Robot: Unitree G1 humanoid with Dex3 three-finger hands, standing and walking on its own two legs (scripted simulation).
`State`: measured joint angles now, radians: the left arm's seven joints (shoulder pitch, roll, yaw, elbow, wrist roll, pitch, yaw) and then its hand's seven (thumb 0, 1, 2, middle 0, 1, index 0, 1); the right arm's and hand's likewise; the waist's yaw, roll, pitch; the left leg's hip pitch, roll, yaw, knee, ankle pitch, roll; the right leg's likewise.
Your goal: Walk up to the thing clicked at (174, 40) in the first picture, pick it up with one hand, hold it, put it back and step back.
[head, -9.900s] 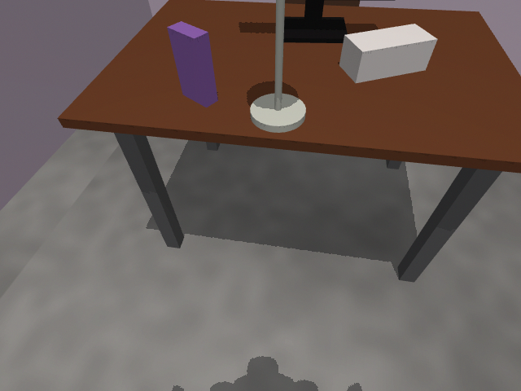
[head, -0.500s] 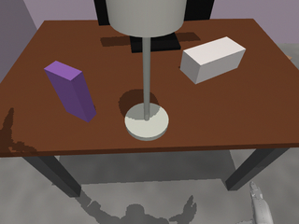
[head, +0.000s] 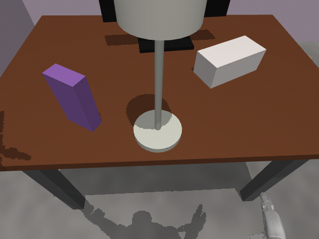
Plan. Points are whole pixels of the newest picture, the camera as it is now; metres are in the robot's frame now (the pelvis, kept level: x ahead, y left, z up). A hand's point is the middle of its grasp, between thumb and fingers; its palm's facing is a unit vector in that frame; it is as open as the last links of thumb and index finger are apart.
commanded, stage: go down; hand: left
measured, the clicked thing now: (75, 100) +0.48 +0.22 +0.07
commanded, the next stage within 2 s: approach in 0.96 s
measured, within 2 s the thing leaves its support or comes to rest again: neither
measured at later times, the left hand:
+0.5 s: hand out of the picture +0.40 +0.40 +0.24, palm faces +0.25 -0.97 +0.02, open 17.8 cm
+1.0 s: hand out of the picture +0.41 +0.41 +0.24, palm faces +0.26 -0.96 +0.03, open 17.8 cm
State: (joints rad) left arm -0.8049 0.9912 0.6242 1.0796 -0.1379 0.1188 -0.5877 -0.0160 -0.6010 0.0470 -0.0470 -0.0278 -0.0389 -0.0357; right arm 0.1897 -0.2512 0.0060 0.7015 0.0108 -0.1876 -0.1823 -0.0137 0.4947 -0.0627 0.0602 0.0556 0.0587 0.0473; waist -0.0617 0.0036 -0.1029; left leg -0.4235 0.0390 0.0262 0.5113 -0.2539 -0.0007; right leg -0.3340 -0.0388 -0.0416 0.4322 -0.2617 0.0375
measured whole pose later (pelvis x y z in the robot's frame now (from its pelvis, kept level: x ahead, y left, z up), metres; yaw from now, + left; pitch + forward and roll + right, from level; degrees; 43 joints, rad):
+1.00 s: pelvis +0.00 +0.01 -0.01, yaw -1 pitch +13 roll -2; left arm -0.94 1.10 0.63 1.21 -0.10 0.09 -0.59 -0.02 -0.61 0.01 -0.06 -0.03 -0.05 -0.04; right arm 0.22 -0.26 0.04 0.60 0.01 -0.17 -0.16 -0.01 0.48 -0.07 0.06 0.06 0.06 0.05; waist -0.09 0.00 -0.12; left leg -0.53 0.05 0.02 0.60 -0.29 0.01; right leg -0.43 -0.03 -0.04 0.49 -0.29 0.04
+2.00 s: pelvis -0.01 +0.00 -0.03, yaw -2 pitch +15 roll -2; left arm -0.83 0.61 0.47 1.03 -0.12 -0.14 -0.17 -0.02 -0.61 0.05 -0.06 -0.06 -0.06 -0.06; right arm 0.28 -0.24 0.00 0.37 -0.01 -0.09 -0.02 -0.01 0.49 -0.06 0.06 0.06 0.06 0.05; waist -0.12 0.02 -0.11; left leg -0.68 0.08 0.02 0.80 -0.37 -0.01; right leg -0.61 -0.01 -0.02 0.73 -0.38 0.03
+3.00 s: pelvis -0.02 +0.00 -0.04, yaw -2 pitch +16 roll -2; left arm -0.91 0.58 0.46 1.07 -0.09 -0.17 -0.09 -0.02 -0.61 0.00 -0.10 -0.02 -0.09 -0.02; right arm 0.34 -0.24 -0.02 0.21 -0.02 -0.04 0.00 -0.01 0.50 -0.06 0.06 0.06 0.06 0.05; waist -0.16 0.01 -0.10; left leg -0.77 0.08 0.03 0.89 -0.40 0.00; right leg -0.70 -0.01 -0.01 0.82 -0.40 0.04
